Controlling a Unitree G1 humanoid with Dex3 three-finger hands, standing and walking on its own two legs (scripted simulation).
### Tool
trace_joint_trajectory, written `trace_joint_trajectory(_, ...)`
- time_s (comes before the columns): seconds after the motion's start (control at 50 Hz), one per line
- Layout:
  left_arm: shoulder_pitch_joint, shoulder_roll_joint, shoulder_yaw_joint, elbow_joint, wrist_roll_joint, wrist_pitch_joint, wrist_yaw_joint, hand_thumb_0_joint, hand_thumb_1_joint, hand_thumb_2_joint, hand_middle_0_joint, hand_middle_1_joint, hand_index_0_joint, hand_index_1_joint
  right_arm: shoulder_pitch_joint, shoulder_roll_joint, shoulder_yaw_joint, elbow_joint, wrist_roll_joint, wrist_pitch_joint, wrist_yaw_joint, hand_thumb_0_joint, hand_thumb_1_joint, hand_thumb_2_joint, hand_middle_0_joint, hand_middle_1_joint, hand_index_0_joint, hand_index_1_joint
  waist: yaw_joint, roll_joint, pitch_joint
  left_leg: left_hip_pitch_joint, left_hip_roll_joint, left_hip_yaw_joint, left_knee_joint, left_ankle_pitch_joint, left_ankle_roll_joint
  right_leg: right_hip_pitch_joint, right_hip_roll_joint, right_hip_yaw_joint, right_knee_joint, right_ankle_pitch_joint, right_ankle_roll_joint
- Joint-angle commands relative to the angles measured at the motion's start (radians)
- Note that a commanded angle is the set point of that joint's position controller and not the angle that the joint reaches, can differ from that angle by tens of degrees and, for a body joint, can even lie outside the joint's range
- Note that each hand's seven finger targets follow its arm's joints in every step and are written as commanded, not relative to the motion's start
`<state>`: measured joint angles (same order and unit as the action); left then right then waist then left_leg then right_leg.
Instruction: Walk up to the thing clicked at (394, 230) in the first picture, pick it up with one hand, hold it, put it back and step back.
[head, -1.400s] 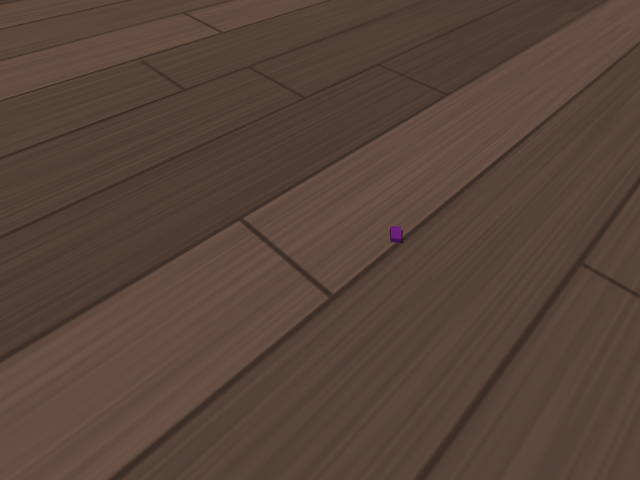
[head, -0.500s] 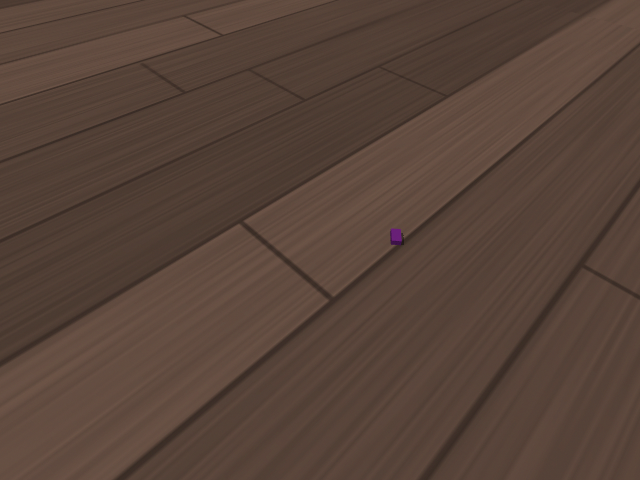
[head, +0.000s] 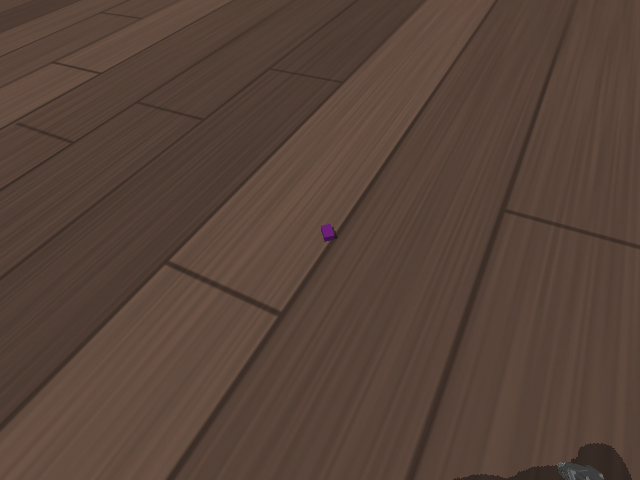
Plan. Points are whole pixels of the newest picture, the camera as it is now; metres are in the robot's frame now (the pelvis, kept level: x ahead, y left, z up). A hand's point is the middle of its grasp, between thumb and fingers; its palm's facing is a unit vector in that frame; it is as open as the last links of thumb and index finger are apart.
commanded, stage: walk up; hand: left
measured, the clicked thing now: (327, 232) +1.21 -0.01 -0.75
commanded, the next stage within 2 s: none
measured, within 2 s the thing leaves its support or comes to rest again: neither
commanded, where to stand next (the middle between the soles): +0.91 +0.29 m, yaw -79 degrees
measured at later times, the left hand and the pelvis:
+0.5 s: hand (120, 344) +0.41 +0.37 -0.16, palm faces -0.38 -0.77 -0.52, open 7.4 cm; pelvis +0.23 +0.10 -0.02, yaw -21 degrees
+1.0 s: hand (192, 204) +0.73 +0.29 -0.12, palm faces -0.52 -0.66 -0.54, open 7.3 cm; pelvis +0.46 +0.13 -0.02, yaw -38 degrees
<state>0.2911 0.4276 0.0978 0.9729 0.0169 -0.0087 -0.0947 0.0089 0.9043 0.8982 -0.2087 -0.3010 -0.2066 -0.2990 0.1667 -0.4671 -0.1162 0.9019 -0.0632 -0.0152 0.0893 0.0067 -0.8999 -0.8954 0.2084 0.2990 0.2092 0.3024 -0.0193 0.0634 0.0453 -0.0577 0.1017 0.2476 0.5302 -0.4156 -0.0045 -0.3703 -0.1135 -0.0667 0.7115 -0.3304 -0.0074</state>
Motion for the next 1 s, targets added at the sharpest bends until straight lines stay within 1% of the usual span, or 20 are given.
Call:
trace_joint_trajectory(0.0,0.363,0.338,0.108,-0.022,0.001,-0.044,0.063,0.0,0.9,0.9,-0.2,-0.3,-0.2,-0.3,-0.25,-0.065,0.005,-0.218,0.005,-0.011,0.008,0.0,-0.9,-0.9,0.2,0.3,0.2,0.3,0.238,-0.477,0.005,-0.764,-0.107,-0.08,0.677,-0.272,0.029,0.488,-0.098,0.476,-0.349,-0.44,-0.14)
trace_joint_trajectory(0.02,0.243,0.334,0.09,-0.078,-0.008,-0.045,0.071,0.0,0.9,0.9,-0.2,-0.3,-0.2,-0.3,-0.265,-0.098,0.001,-0.259,0.015,-0.009,0.022,0.0,-0.9,-0.9,0.2,0.3,0.2,0.3,0.153,-0.354,0.026,-0.79,-0.105,-0.329,0.712,-0.208,0.006,0.367,-0.261,0.975,-0.613,-0.634,-0.236)
trace_joint_trajectory(0.04,0.126,0.365,0.088,-0.123,-0.017,-0.046,0.082,0.0,0.9,0.9,-0.2,-0.3,-0.2,-0.3,-0.274,-0.161,-0.011,-0.25,0.023,-0.017,0.024,0.0,-0.9,-0.9,0.2,0.3,0.2,0.3,0.102,-0.199,0.054,-0.771,-0.043,-0.409,0.705,-0.158,-0.001,0.305,-0.296,1.019,-0.644,-0.697,-0.277)
trace_joint_trajectory(0.14,0.0,0.295,0.059,-0.165,-0.029,-0.078,0.111,0.0,0.9,0.9,-0.2,-0.3,-0.2,-0.3,-0.068,-0.197,-0.019,-0.165,0.02,-0.001,0.028,0.0,-0.9,-0.9,0.2,0.3,0.2,0.3,-0.008,-0.205,0.058,-0.573,0.009,-0.351,0.535,0.106,-0.015,0.154,-0.104,0.516,-0.516,-0.259,-0.15)
trace_joint_trajectory(0.3,0.035,0.335,0.069,-0.185,-0.015,-0.107,0.125,0.0,0.9,0.9,-0.2,-0.3,-0.2,-0.3,-0.107,-0.176,-0.029,-0.252,0.005,0.007,0.055,0.0,-0.9,-0.9,0.2,0.3,0.2,0.3,-0.019,-0.189,0.043,-0.393,-0.008,-0.287,0.246,0.222,-0.02,0.039,-0.028,0.359,-0.426,-0.012,-0.134)
trace_joint_trajectory(0.34,-0.04,0.344,0.064,-0.204,-0.004,-0.101,0.136,0.0,0.9,0.9,-0.2,-0.3,-0.2,-0.3,0.018,-0.174,-0.047,-0.227,0.015,0.009,0.052,0.0,-0.9,-0.9,0.2,0.3,0.2,0.3,-0.092,-0.211,0.003,-0.168,-0.012,-0.267,0.199,0.19,0.0,-0.043,-0.048,0.353,-0.324,0.092,-0.119)
trace_joint_trajectory(0.38,-0.094,0.271,0.039,-0.225,0.011,-0.093,0.153,0.0,0.9,0.9,-0.2,-0.3,-0.2,-0.3,0.315,-0.239,-0.093,-0.152,0.01,0.008,0.035,0.0,-0.9,-0.9,0.2,0.3,0.2,0.3,-0.248,-0.036,-0.099,0.195,-0.037,-0.324,0.135,0.09,0.028,-0.238,0.005,0.3,0.102,0.129,-0.063)
trace_joint_trajectory(0.4,-0.023,0.157,0.003,-0.22,0.007,-0.091,0.16,0.0,0.9,0.9,-0.2,-0.3,-0.2,-0.3,0.368,-0.311,-0.109,-0.151,0.003,0.0,0.016,0.0,-0.9,-0.9,0.2,0.3,0.2,0.3,-0.25,0.296,-0.088,0.216,0.11,-0.565,-0.093,-0.246,0.028,-0.386,0.167,0.189,0.443,-0.202,-0.052)
trace_joint_trajectory(0.42,0.076,0.151,-0.01,-0.217,-0.015,-0.083,0.167,0.0,0.9,0.9,-0.2,-0.3,-0.2,-0.3,0.22,-0.339,-0.104,-0.203,0.023,-0.011,0.003,0.0,-0.9,-0.9,0.2,0.3,0.2,0.3,-0.139,0.382,-0.054,0.088,0.282,-0.946,-0.374,-0.514,0.052,-0.468,0.206,0.121,0.635,-0.248,-0.057)
trace_joint_trajectory(0.44,0.11,0.203,-0.004,-0.182,-0.016,-0.083,0.17,0.0,0.9,0.9,-0.2,-0.3,-0.2,-0.3,0.057,-0.354,-0.104,-0.236,0.057,-0.011,-0.002,0.0,-0.9,-0.9,0.2,0.3,0.2,0.3,-0.046,0.303,-0.029,-0.082,0.318,-1.065,-0.479,-0.595,0.096,-0.384,0.11,0.168,0.709,-0.162,-0.08)
trace_joint_trajectory(0.52,0.112,0.296,0.036,-0.078,-0.039,-0.059,0.134,0.0,0.9,0.9,-0.2,-0.3,-0.2,-0.3,0.022,-0.178,-0.048,-0.251,0.022,-0.016,-0.002,0.0,-0.9,-0.9,0.2,0.3,0.2,0.3,-0.028,0.17,-0.029,-0.175,0.139,-0.515,-0.28,-0.207,0.111,-0.237,0.01,0.077,0.475,0.03,-0.025)
trace_joint_trajectory(0.64,-0.065,0.223,0.013,-0.166,-0.034,-0.042,0.116,0.0,0.9,0.9,-0.2,-0.3,-0.2,-0.3,0.153,-0.178,-0.039,-0.247,0.022,-0.012,-0.008,0.0,-0.9,-0.9,0.2,0.3,0.2,0.3,-0.1,0.09,0.006,-0.003,0.186,-0.362,-0.285,0.093,0.132,-0.279,0.02,0.016,0.161,0.037,-0.004)
trace_joint_trajectory(0.74,-0.082,0.209,0.022,-0.19,-0.043,-0.048,0.126,0.0,0.9,0.9,-0.2,-0.3,-0.2,-0.3,0.153,-0.164,-0.036,-0.289,0.002,0.007,-0.007,0.0,-0.9,-0.9,0.2,0.3,0.2,0.3,-0.08,-0.001,0.009,-0.106,0.126,-0.18,-0.163,0.453,0.031,-0.065,0.059,-0.071,-0.001,0.116,-0.021)
trace_joint_trajectory(0.8,0.284,0.254,0.065,-0.12,-0.037,-0.047,0.158,0.0,0.9,0.9,-0.2,-0.3,-0.2,-0.3,0.044,-0.164,-0.038,-0.356,0.006,0.011,-0.02,0.0,-0.9,-0.9,0.2,0.3,0.2,0.3,0.13,-0.069,-0.147,-0.356,0.033,-0.054,0.325,0.812,-0.068,0.46,0.083,-0.069,-0.177,0.156,-0.089)
trace_joint_trajectory(0.82,0.363,0.302,0.086,-0.111,-0.031,-0.047,0.181,0.0,0.9,0.9,-0.2,-0.3,-0.2,-0.3,0.084,-0.114,-0.016,-0.361,0.006,0.009,-0.027,0.0,-0.9,-0.9,0.2,0.3,0.2,0.3,0.173,-0.257,-0.165,-0.614,-0.052,-0.12,0.61,0.188,-0.087,0.635,-0.071,0.205,-0.251,0.132,-0.158)
trace_joint_trajectory(0.84,0.277,0.362,0.093,-0.173,-0.026,-0.047,0.202,0.0,0.9,0.9,-0.2,-0.3,-0.2,-0.3,0.163,-0.099,-0.002,-0.367,0.003,0.018,-0.03,0.0,-0.9,-0.9,0.2,0.3,0.2,0.3,0.096,-0.262,-0.194,-0.774,-0.069,-0.253,0.818,-0.214,-0.1,0.631,-0.327,0.601,-0.274,-0.029,-0.252)
trace_joint_trajectory(0.86,0.152,0.39,0.09,-0.232,-0.04,-0.042,0.207,0.0,0.9,0.9,-0.2,-0.3,-0.2,-0.3,0.183,-0.211,-0.056,-0.351,0.016,0.039,-0.031,0.0,-0.9,-0.9,0.2,0.3,0.2,0.3,0.084,-0.153,-0.191,-0.776,-0.036,-0.418,0.982,-0.201,-0.106,0.482,-0.411,0.846,-0.383,-0.159,-0.405)
trace_joint_trajectory(0.88,0.108,0.368,0.079,-0.247,-0.051,-0.045,0.211,0.0,0.9,0.9,-0.2,-0.3,-0.2,-0.3,0.127,-0.225,-0.056,-0.343,0.019,0.05,-0.036,0.0,-0.9,-0.9,0.2,0.3,0.2,0.3,0.066,-0.02,-0.105,-0.771,0.009,-0.438,0.966,-0.132,-0.089,0.358,-0.371,0.756,-0.408,-0.21,-0.391)
trace_joint_trajectory(0.94,0.019,0.316,0.061,-0.255,-0.026,-0.069,0.213,0.0,0.9,0.9,-0.2,-0.3,-0.2,-0.3,0.152,-0.181,-0.034,-0.31,0.012,0.071,-0.019,0.0,-0.9,-0.9,0.2,0.3,0.2,0.3,-0.036,-0.055,0.0,-0.65,0.041,-0.39,0.746,0.01,-0.031,0.107,-0.172,0.405,-0.355,-0.066,-0.214)
trace_joint_trajectory(0.98,0.018,0.33,0.067,-0.256,-0.006,-0.086,0.208,0.0,0.9,0.9,-0.2,-0.3,-0.2,-0.3,0.182,-0.171,-0.04,-0.299,0.0,0.082,-0.002,0.0,-0.9,-0.9,0.2,0.3,0.2,0.3,-0.05,-0.113,-0.002,-0.544,0.046,-0.361,0.692,0.041,-0.027,-0.028,-0.123,0.317,-0.292,0.049,-0.204)
